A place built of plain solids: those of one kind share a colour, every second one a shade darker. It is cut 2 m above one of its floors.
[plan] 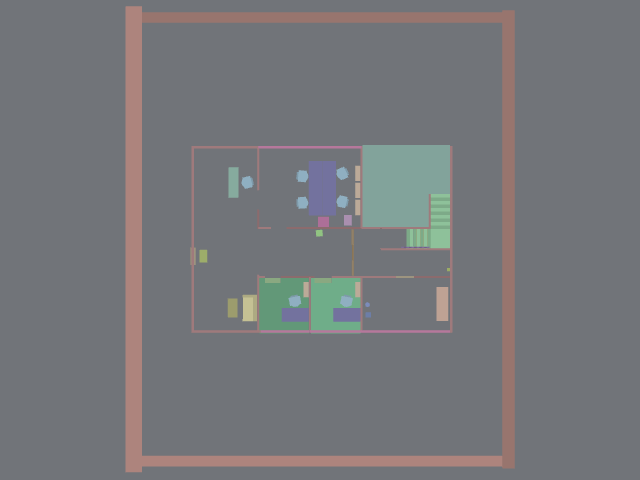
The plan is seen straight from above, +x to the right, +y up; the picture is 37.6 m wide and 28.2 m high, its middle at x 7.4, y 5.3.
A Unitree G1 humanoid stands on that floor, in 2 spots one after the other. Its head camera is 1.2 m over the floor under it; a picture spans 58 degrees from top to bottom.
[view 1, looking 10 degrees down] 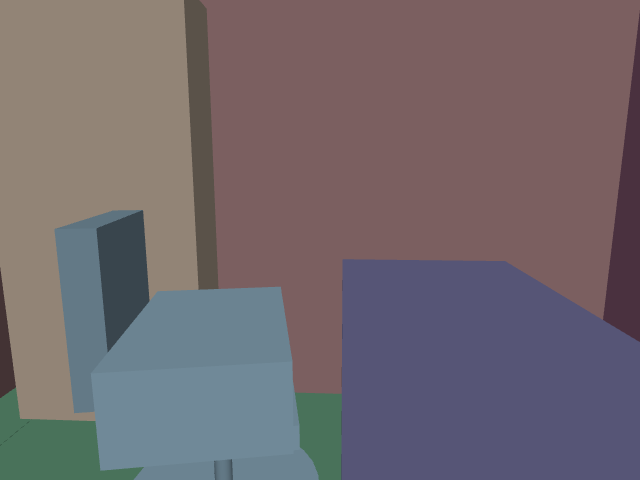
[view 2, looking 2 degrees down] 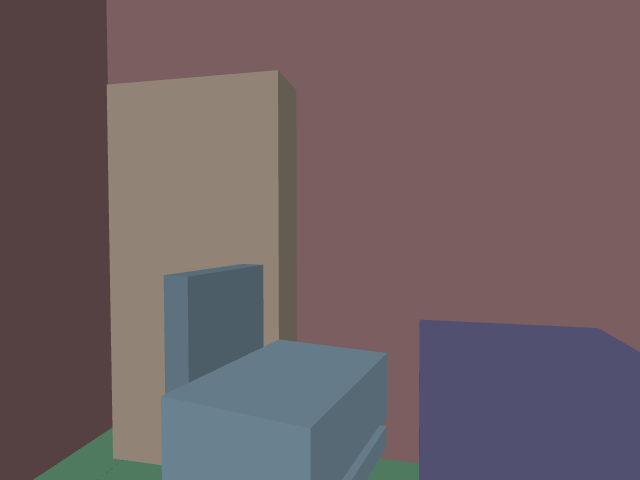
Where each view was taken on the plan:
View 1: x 4.62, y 1.30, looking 3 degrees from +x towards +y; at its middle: wall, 2.16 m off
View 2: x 7.58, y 1.30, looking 13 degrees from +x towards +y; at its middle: wall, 2.26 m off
